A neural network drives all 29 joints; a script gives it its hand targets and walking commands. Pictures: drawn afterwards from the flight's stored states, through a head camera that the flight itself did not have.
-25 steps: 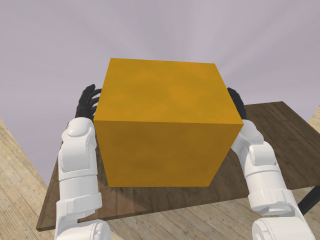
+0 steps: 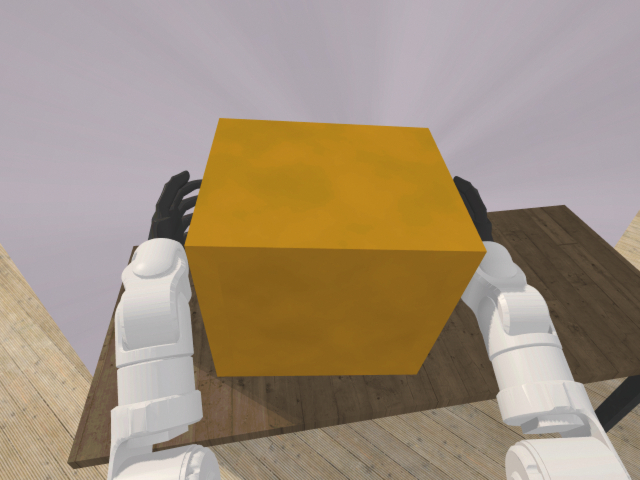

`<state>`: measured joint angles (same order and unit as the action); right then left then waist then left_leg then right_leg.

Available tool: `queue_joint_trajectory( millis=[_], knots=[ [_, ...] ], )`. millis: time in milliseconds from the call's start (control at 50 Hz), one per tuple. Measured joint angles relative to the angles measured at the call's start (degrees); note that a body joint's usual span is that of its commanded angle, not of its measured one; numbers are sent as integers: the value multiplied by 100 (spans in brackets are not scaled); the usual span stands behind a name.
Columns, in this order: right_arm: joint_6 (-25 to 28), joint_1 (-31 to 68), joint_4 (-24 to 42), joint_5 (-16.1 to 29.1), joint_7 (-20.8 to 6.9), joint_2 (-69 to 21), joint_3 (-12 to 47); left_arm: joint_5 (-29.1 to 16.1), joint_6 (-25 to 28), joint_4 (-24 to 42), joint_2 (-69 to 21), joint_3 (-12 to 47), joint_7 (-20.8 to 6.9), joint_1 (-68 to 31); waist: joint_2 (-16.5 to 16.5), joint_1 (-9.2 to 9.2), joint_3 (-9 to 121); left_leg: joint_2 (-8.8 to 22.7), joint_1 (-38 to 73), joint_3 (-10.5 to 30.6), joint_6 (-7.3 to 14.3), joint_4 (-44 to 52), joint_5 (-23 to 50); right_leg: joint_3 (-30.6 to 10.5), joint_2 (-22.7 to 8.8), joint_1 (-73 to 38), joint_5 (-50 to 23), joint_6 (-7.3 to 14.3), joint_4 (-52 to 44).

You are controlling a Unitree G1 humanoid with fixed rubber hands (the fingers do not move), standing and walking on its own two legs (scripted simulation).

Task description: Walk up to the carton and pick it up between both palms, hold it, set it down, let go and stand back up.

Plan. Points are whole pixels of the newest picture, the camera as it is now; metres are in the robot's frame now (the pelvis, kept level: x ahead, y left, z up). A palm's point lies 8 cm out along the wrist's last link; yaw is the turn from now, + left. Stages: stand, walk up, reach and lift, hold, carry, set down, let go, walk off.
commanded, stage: hold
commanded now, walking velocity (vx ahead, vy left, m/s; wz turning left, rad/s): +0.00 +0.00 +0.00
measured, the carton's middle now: (322, 252) +0.37 -0.01 +0.14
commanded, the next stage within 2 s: none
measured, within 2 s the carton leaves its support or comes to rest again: neither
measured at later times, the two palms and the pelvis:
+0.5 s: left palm (171, 240) +0.35 +0.17 +0.19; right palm (474, 243) +0.33 -0.19 +0.17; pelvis -0.01 +0.00 +0.00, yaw +0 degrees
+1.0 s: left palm (169, 240) +0.35 +0.17 +0.19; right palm (473, 242) +0.33 -0.19 +0.17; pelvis +0.00 +0.00 +0.00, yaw +0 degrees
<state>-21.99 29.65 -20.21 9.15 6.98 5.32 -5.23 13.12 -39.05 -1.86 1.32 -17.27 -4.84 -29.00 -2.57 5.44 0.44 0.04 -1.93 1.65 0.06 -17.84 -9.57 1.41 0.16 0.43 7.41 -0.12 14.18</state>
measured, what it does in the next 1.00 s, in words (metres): stands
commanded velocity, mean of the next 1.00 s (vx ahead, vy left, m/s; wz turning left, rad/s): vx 0.00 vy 0.00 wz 0.00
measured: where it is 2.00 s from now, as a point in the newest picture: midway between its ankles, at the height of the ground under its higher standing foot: outside the picture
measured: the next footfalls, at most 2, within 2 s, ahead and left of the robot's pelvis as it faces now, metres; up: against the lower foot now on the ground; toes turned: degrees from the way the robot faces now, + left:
none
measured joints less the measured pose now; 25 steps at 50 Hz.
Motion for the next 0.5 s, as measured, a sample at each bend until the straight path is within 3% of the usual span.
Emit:
queue_joint_trajectory(
  millis=[280,500],
  knots=[
    [-49,-86,125,39,-14,46,39,11,-96,176,-66,22,24,81,37,-30,-66,7,52,-37,3,14,12,-34,6,-29,-11,2,9],
    [-43,70,-47,-115,-39,-26,-81,-41,-23,-142,-2,-54,16,-140,29,-65,-16,7,-16,-24,-16,80,100,-18,6,79,-39,24,44]
  ],
)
